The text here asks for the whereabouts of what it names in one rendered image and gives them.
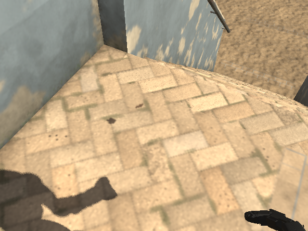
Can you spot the right robot hand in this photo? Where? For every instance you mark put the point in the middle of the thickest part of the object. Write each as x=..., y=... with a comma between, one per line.
x=274, y=220

